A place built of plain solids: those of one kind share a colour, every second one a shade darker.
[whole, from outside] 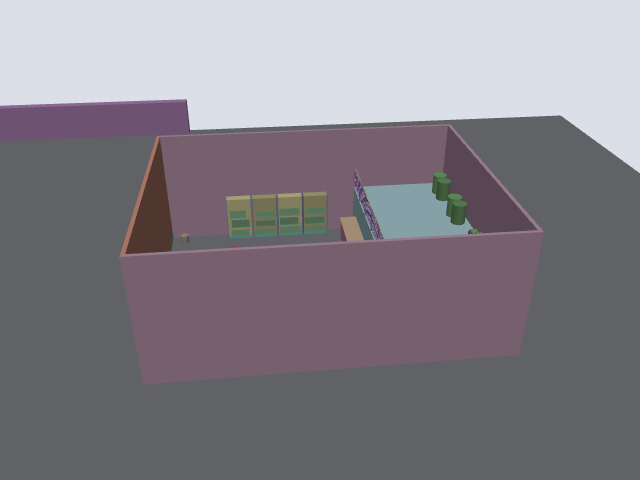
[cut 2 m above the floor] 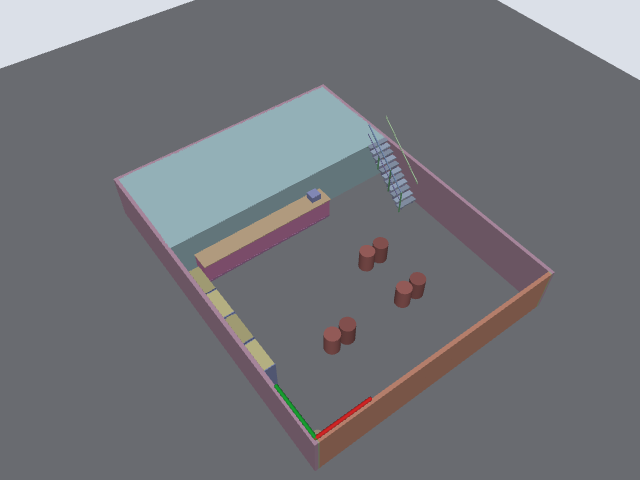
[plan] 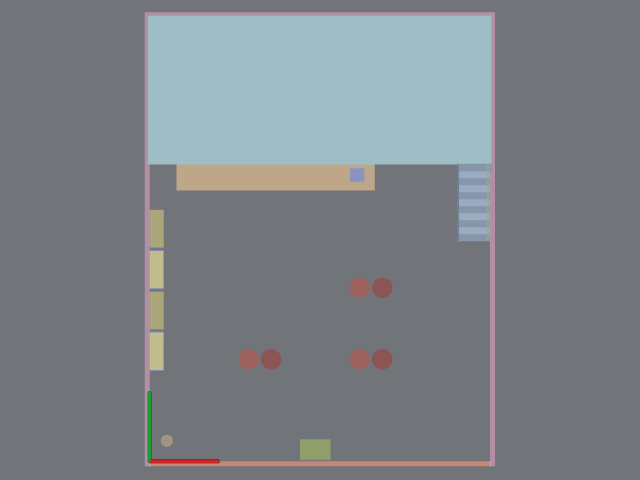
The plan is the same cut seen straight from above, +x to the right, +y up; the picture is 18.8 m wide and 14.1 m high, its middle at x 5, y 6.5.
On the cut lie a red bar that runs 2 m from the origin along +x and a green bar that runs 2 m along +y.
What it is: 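A wine merchant's shop at street level behind a glazed front, one room two levels high, with a raised rear level reached by one straight flight, fitted out in the 1990s to 2020s; 10.0 x 13.0 m, 5.11 m high throughout; its front glazed onto the street; the raised level 2.22 m over the floor, over the rear 4.3 m, open to the hall behind a guard 1.0 m high along its edge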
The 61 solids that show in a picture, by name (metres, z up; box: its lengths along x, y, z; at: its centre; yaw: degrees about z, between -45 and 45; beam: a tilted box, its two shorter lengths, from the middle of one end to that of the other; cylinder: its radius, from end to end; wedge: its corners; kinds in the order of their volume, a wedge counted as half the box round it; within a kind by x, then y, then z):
{
 "upper_1": {"box": [10.09, 4.37, 2.27], "at": [5.0, 10.9, 1.08]},
 "wall_1": {"box": [0.15, 13.34, 5.16], "at": [-0.07, 6.52, 2.53]},
 "wall_2": {"box": [10.29, 0.15, 5.16], "at": [5.0, 13.12, 2.53]},
 "wall_3": {"box": [0.15, 13.34, 5.16], "at": [10.06, 6.52, 2.53]},
 "street_hedge_1": {"box": [0.6, 15.85, 2.25], "at": [-14.61, -8.07, 1.07]},
 "window_wall_1": {"box": [4.26, 0.15, 5.16], "at": [2.13, -0.07, 2.53]},
 "window_wall_2": {"box": [1.2, 0.15, 5.16], "at": [4.86, -0.07, 2.53]},
 "window_wall_3": {"box": [4.53, 0.15, 5.16], "at": [7.72, -0.07, 2.53]},
 "counter_1": {"box": [5.79, 0.7, 1.05], "at": [3.69, 8.36, 0.47]},
 "shelves_body_1": {"box": [0.4, 1.16, 2.1], "at": [0.2, 3.23, 1.0]},
 "shelves_body_2": {"box": [0.4, 1.16, 2.1], "at": [0.2, 4.43, 1.0]},
 "shelves_body_3": {"box": [0.4, 1.16, 2.1], "at": [0.2, 5.63, 1.0]},
 "shelves_body_4": {"box": [0.4, 1.16, 2.1], "at": [0.2, 6.83, 1.0]},
 "shelves_goods_1": {"box": [0.41, 0.75, 0.39], "at": [0.2, 3.17, 1.28]},
 "shelves_goods_2": {"box": [0.41, 0.86, 0.33], "at": [0.2, 3.23, 0.29]},
 "shelves_goods_3": {"box": [0.41, 0.84, 0.38], "at": [0.2, 3.26, 0.8]},
 "shelves_goods_4": {"box": [0.41, 1.01, 0.3], "at": [0.2, 4.43, 0.28]},
 "shelves_goods_5": {"box": [0.41, 0.91, 0.27], "at": [0.2, 4.44, 0.75]},
 "shelves_goods_6": {"box": [0.41, 0.89, 0.25], "at": [0.2, 4.47, 1.22]},
 "shelves_goods_7": {"box": [0.41, 0.89, 0.38], "at": [0.2, 5.57, 0.8]},
 "shelves_goods_8": {"box": [0.41, 0.96, 0.37], "at": [0.2, 5.59, 1.28]},
 "shelves_goods_9": {"box": [0.41, 1.05, 0.37], "at": [0.2, 5.63, 0.32]},
 "shelves_goods_10": {"box": [0.41, 0.95, 0.32], "at": [0.2, 6.79, 0.77]},
 "shelves_goods_11": {"box": [0.41, 0.98, 0.34], "at": [0.2, 6.85, 1.26]},
 "shelves_goods_12": {"box": [0.41, 0.96, 0.33], "at": [0.2, 6.87, 0.29]},
 "barrel_1": {"cylinder": 0.3, "from": [2.9, 3.0, 0.0], "to": [2.9, 3.0, 0.88]},
 "barrel_2": {"cylinder": 0.3, "from": [3.56, 3.0, 0.0], "to": [3.56, 3.0, 0.88]},
 "barrel_3": {"cylinder": 0.3, "from": [6.17, 3.0, 0.0], "to": [6.17, 3.0, 0.88]},
 "barrel_4": {"cylinder": 0.3, "from": [6.17, 5.1, 0.0], "to": [6.17, 5.1, 0.88]},
 "barrel_5": {"cylinder": 0.3, "from": [6.83, 3.0, 0.0], "to": [6.83, 3.0, 0.88]},
 "barrel_6": {"cylinder": 0.3, "from": [6.83, 5.1, 0.0], "to": [6.83, 5.1, 0.88]},
 "upper_barrel_1": {"cylinder": 0.3, "from": [1.02, 12.58, 2.22], "to": [1.02, 12.58, 3.1]},
 "upper_barrel_2": {"cylinder": 0.3, "from": [1.68, 12.58, 2.22], "to": [1.68, 12.58, 3.1]},
 "upper_barrel_3": {"cylinder": 0.3, "from": [3.32, 12.58, 2.22], "to": [3.32, 12.58, 3.1]},
 "upper_barrel_4": {"cylinder": 0.3, "from": [3.98, 12.58, 2.22], "to": [3.98, 12.58, 3.1]},
 "shelves_shelf_1": {"box": [0.41, 1.1, 0.18], "at": [0.21, 3.23, 0.04]},
 "shelves_shelf_2": {"box": [0.41, 1.1, 0.18], "at": [0.21, 4.43, 0.04]},
 "shelves_shelf_3": {"box": [0.41, 1.1, 0.18], "at": [0.21, 5.63, 0.04]},
 "shelves_shelf_4": {"box": [0.41, 1.1, 0.18], "at": [0.21, 6.83, 0.04]},
 "counter_top_1": {"box": [5.83, 0.78, 0.04], "at": [3.69, 8.34, 1.02]},
 "stair_step_1": {"box": [0.96, 0.24, 0.07], "at": [9.56, 6.59, 0.15]},
 "stair_step_2": {"box": [0.96, 0.24, 0.07], "at": [9.56, 6.79, 0.34]},
 "stair_step_3": {"box": [0.96, 0.24, 0.07], "at": [9.56, 7.0, 0.52]},
 "stair_step_4": {"box": [0.96, 0.24, 0.07], "at": [9.56, 7.2, 0.71]},
 "stair_step_5": {"box": [0.96, 0.24, 0.07], "at": [9.56, 7.41, 0.89]},
 "stair_step_6": {"box": [0.96, 0.24, 0.07], "at": [9.56, 7.61, 1.08]},
 "stair_step_7": {"box": [0.96, 0.24, 0.07], "at": [9.56, 7.82, 1.26]},
 "stair_step_8": {"box": [0.96, 0.24, 0.07], "at": [9.56, 8.02, 1.45]},
 "stair_step_9": {"box": [0.96, 0.24, 0.07], "at": [9.56, 8.23, 1.63]},
 "stair_step_10": {"box": [0.96, 0.24, 0.07], "at": [9.56, 8.43, 1.82]},
 "stair_step_11": {"box": [0.96, 0.23, 0.07], "at": [9.56, 8.63, 2.0]},
 "stair_guard_rail_1": {"wedge": [[9.03, 6.46, 1.08], [9.03, 6.46, 1.14], [9.03, 8.72, 3.12], [9.03, 8.72, 3.18], [9.08, 6.46, 1.08], [9.08, 6.46, 1.14], [9.08, 8.72, 3.12], [9.08, 8.72, 3.18]]},
 "stair_wall_rail_1": {"wedge": [[9.91, 6.46, 1.09], [9.91, 6.46, 1.14], [9.91, 8.72, 3.12], [9.91, 8.72, 3.18], [9.96, 6.46, 1.09], [9.96, 6.46, 1.14], [9.96, 8.72, 3.12], [9.96, 8.72, 3.18]]},
 "stair_guard_low_1": {"wedge": [[9.04, 6.46, 0.62], [9.04, 6.46, 0.66], [9.04, 8.72, 2.65], [9.04, 8.72, 2.7], [9.07, 6.46, 0.62], [9.07, 6.46, 0.66], [9.07, 8.72, 2.65], [9.07, 8.72, 2.7]]},
 "shelves_cheek_1": {"box": [0.41, 0.032, 2.1], "at": [0.21, 2.67, 1.0]},
 "shelves_cheek_2": {"box": [0.41, 0.032, 2.1], "at": [0.21, 6.26, 1.0]},
 "till_1": {"box": [0.42, 0.4, 0.28], "at": [6.09, 8.41, 1.18]},
 "plant_pot_1": {"cylinder": 0.18, "from": [0.5, 0.6, 0.0], "to": [0.5, 0.6, 0.38]},
 "door_mat_1": {"box": [0.9, 0.6, 0.07], "at": [4.86, 0.35, -0.02]},
 "front_corner_1": {"box": [0.04, 0.17, 5.01], "at": [0.0, -0.07, 2.46]},
 "counter_kick_1": {"box": [5.79, 0.012, 0.15], "at": [3.69, 8.0, 0.03]}
}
